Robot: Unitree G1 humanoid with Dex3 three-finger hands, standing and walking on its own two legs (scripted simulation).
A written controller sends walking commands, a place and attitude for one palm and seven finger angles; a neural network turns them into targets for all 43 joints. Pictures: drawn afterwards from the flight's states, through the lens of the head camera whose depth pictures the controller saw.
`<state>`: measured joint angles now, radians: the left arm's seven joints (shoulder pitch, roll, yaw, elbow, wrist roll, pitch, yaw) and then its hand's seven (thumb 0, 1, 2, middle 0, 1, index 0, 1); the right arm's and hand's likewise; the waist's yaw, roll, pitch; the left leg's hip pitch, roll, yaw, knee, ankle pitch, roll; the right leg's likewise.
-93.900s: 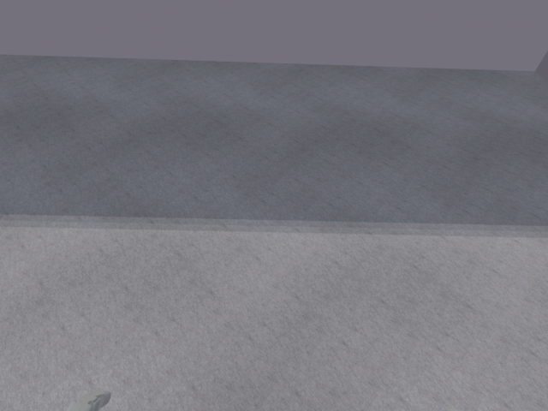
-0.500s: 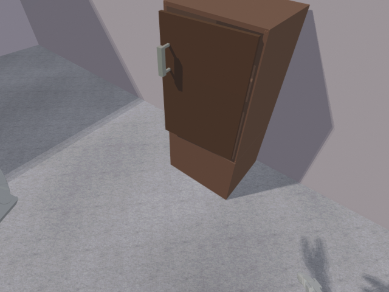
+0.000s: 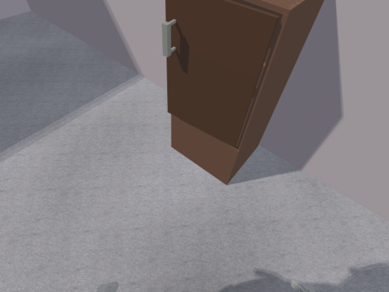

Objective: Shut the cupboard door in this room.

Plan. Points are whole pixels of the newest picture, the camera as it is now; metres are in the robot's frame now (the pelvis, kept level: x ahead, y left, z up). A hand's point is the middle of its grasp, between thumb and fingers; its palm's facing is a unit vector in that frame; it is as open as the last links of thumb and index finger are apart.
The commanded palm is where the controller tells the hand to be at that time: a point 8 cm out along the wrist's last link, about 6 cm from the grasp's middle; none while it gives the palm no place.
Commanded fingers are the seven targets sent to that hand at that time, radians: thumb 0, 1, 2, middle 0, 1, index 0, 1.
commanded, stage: let the arm hang, fingers relaxed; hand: left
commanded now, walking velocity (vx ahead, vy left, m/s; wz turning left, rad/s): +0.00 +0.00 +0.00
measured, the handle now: (170, 38) +0.95 +0.13 +0.03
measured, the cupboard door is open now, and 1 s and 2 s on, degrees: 5 5 5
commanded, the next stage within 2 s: look to check the result in 0.80 s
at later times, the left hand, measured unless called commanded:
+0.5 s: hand out of the picture -0.03 +0.23 -0.15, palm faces -0.01 -0.97 -0.26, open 7.4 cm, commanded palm none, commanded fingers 0.00 0.90 0.90 -0.20 -0.30 -0.20 -0.30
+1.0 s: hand out of the picture -0.02 +0.20 -0.16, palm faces -0.02 -0.98 -0.19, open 7.4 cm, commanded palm none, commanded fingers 0.00 0.90 0.90 -0.20 -0.30 -0.20 -0.30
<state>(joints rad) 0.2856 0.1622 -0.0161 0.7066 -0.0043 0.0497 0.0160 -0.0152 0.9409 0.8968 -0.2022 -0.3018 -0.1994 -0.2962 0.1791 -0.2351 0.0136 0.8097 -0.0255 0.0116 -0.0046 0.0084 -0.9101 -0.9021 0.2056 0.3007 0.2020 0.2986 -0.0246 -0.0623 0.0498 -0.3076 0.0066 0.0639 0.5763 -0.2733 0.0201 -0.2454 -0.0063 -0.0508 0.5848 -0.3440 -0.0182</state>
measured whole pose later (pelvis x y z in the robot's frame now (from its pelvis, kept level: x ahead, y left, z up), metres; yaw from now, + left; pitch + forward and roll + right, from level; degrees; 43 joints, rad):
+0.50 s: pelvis -0.02 +0.02 +0.01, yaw -1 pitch -2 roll +0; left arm 0.32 0.22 0.00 1.12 0.01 0.02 0.02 0.00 0.91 0.90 -0.20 -0.30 -0.19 -0.30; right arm 0.29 -0.18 0.00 1.11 -0.02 0.02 -0.01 0.01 -0.91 -0.90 0.21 0.30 0.20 0.30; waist 0.00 0.03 0.02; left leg -0.19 -0.01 0.10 0.38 -0.16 0.05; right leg -0.14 -0.02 -0.02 0.39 -0.21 0.01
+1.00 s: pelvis -0.02 +0.02 +0.02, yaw -2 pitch -2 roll +0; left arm 0.28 0.18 0.00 1.15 0.02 0.00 0.02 0.00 0.91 0.90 -0.20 -0.30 -0.20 -0.30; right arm 0.27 -0.18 -0.01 1.12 -0.01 0.01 -0.02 0.00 -0.91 -0.90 0.20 0.30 0.20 0.30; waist -0.01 0.00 0.02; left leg -0.19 0.00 0.10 0.37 -0.16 0.04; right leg -0.13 -0.01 -0.02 0.37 -0.20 0.00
